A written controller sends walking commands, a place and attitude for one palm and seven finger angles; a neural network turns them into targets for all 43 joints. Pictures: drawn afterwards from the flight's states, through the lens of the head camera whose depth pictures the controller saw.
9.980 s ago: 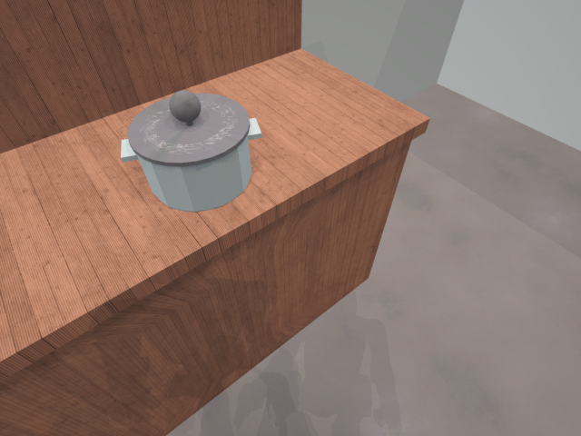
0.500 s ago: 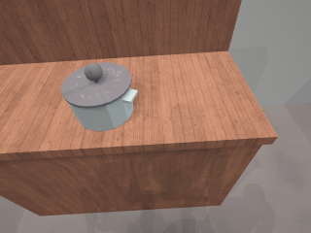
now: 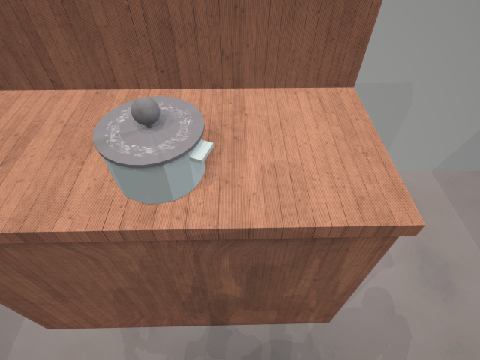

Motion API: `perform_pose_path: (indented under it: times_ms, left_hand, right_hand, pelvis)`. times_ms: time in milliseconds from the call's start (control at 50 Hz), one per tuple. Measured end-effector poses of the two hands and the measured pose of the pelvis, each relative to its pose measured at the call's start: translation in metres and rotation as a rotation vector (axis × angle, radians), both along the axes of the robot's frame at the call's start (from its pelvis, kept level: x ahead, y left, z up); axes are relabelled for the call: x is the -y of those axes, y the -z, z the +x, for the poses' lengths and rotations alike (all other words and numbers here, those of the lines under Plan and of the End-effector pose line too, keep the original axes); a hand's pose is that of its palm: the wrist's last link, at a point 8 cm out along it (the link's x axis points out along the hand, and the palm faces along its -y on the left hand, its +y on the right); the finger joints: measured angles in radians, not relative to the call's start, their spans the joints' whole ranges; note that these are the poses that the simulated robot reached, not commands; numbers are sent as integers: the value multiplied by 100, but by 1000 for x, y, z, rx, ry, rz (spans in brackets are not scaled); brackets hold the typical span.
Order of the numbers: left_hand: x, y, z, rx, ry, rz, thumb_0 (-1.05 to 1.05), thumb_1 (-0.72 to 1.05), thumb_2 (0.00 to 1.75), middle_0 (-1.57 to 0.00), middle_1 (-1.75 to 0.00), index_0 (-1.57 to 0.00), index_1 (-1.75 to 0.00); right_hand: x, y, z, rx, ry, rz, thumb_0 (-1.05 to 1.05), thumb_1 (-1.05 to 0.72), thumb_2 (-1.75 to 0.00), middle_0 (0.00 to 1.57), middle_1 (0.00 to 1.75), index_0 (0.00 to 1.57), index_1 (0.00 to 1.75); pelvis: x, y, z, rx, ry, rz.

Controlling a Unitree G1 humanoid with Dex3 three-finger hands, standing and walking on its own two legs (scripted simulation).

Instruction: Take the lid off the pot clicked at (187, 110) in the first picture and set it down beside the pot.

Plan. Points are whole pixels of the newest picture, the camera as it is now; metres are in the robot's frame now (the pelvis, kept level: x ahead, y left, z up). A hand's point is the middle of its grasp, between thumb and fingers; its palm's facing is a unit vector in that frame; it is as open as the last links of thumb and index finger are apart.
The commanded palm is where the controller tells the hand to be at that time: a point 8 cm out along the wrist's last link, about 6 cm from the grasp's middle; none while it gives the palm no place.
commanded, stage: look again from close up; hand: left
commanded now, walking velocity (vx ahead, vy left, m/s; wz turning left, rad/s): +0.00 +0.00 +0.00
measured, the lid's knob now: (145, 111) +0.50 +0.21 +0.16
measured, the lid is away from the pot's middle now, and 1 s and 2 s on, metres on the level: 0.00 0.00 0.00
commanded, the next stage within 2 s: lift the closed hand beside the body in 0.78 s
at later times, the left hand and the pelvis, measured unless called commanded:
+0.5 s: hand out of the picture -0.01 +0.19 -0.17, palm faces +0.03 -0.98 -0.21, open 7.4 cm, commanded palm none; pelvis +0.00 +0.01 +0.00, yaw +0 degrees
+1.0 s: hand out of the picture +0.07 +0.22 -0.11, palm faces +0.15 -0.94 -0.29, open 7.0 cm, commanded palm +0.07 +0.25 -0.04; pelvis -0.02 +0.03 +0.00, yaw +1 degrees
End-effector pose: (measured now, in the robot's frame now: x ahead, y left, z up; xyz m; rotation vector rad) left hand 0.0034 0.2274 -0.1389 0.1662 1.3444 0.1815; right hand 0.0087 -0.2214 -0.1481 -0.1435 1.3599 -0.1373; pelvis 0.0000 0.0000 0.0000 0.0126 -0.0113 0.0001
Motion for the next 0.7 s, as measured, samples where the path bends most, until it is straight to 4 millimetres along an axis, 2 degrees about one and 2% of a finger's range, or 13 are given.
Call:
perform_pose_path:
  times_ms: [240,700]
  left_hand:
    - [-4,1,-14,-42,-12,-11,1,90,90,-20,-30,-20,-30]
    - [-15,0,-18,-40,-2,-19,0,90,90,-20,-30,-20,-30]
  right_hand:
    - [-6,-3,-1,-12,-3,-6,1,-92,-90,20,30,20,30]
    - [-25,-4,-25,-45,16,9,1,-92,-90,20,30,20,30]
  pelvis:
    - [-6,-2,0,1,1,-1]
    - [-19,-4,-9,5,6,-3]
